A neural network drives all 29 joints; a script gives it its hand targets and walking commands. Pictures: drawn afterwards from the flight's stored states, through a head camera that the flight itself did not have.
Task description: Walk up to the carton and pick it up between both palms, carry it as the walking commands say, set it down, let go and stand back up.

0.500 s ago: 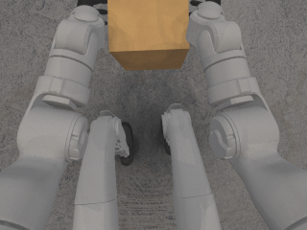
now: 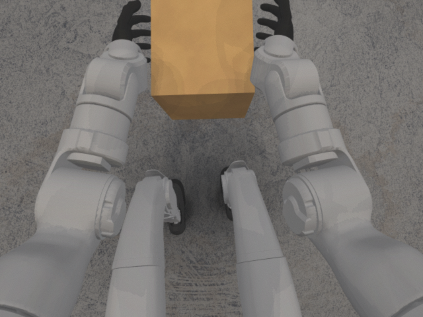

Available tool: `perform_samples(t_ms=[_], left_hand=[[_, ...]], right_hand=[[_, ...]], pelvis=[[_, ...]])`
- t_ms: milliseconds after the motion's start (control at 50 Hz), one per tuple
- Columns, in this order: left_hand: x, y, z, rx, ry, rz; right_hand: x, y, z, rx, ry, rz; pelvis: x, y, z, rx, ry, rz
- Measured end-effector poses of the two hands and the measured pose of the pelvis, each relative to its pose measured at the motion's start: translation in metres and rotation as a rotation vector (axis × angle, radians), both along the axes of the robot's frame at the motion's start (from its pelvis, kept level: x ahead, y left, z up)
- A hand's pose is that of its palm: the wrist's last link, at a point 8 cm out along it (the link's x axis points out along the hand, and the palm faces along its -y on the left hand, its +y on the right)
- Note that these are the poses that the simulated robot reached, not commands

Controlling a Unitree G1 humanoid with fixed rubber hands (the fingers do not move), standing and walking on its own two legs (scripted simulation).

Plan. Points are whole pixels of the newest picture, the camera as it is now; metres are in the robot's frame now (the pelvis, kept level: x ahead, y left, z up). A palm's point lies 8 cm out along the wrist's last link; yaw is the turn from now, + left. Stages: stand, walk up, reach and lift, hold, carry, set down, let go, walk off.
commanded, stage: reach and lift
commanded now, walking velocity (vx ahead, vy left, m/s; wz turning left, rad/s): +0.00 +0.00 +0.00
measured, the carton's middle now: (204, 44) +0.56 -0.02 -0.12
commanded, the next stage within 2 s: none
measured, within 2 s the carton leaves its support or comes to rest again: neither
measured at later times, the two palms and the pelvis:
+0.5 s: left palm (113, 36) +0.49 +0.10 +0.04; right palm (297, 34) +0.48 -0.13 +0.05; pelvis -0.01 +0.01 +0.04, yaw -1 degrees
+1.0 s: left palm (102, 27) +0.46 +0.10 +0.10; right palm (332, 23) +0.46 -0.14 +0.11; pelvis -0.01 -0.01 +0.08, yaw -2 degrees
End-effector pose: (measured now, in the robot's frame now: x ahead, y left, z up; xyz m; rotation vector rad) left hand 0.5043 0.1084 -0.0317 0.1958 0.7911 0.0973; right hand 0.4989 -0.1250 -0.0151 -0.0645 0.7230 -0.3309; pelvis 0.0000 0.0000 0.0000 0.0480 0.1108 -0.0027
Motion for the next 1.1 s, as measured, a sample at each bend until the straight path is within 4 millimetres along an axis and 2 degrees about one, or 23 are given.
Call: perform_samples(t_ms=[160,340,520,740,1100], left_hand=[[-0.011,0.001,0.03,-0.017,-0.043,0.012],[-0.017,0.001,0.051,-0.013,-0.06,0.013],[-0.016,-0.005,0.07,-0.008,-0.047,0.007],[-0.031,-0.011,0.095,-0.001,-0.013,0.017],[-0.048,-0.01,0.143,-0.033,-0.075,0.042]], right_hand=[[-0.013,0.002,0.031,-0.034,-0.041,0.011],[-0.02,0.001,0.049,-0.033,-0.058,0.016],[-0.02,-0.004,0.067,-0.043,-0.044,0.022],[-0.032,-0.011,0.09,-0.015,-0.008,0.022],[-0.049,-0.01,0.14,-0.024,-0.07,0.023]], pelvis=[[-0.01,0.004,0.013,-0.007,-0.04,-0.005],[-0.016,0.007,0.025,-0.014,-0.054,-0.011],[-0.01,0.005,0.047,-0.015,-0.062,-0.018],[0.001,-0.004,0.077,-0.006,-0.113,-0.032],[-0.01,-0.003,0.085,-0.011,-0.202,-0.04]])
